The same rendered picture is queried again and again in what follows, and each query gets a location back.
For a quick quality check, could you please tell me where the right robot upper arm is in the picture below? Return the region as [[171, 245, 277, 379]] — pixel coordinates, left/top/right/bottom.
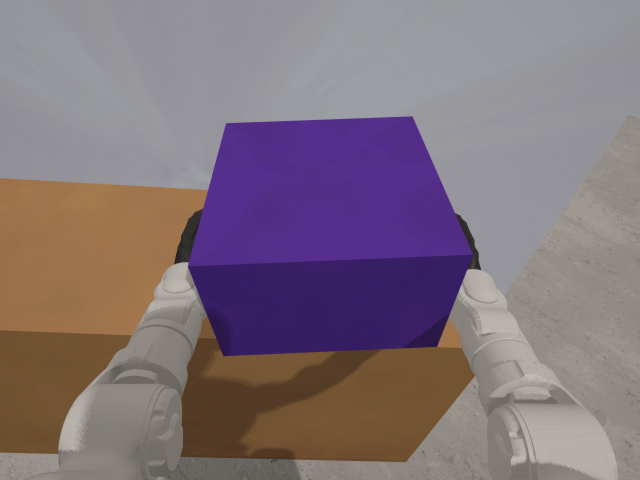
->
[[487, 403, 616, 480]]

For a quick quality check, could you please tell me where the robot left hand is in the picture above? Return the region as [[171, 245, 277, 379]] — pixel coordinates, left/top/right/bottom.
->
[[174, 209, 203, 264]]

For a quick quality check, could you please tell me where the robot right hand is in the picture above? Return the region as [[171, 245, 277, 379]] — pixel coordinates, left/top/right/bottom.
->
[[455, 213, 481, 270]]

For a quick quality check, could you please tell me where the robot left forearm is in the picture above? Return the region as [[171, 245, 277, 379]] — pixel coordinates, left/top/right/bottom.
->
[[58, 262, 207, 466]]

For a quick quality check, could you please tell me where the robot right forearm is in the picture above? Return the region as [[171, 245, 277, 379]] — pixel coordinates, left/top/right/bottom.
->
[[449, 269, 618, 480]]

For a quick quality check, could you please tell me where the carton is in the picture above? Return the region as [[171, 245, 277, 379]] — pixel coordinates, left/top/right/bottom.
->
[[188, 116, 473, 356]]

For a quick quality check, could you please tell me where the left robot upper arm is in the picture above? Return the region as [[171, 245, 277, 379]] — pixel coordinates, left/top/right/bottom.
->
[[24, 384, 183, 480]]

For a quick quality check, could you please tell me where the pedestal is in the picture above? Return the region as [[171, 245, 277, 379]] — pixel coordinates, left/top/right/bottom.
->
[[0, 178, 475, 462]]

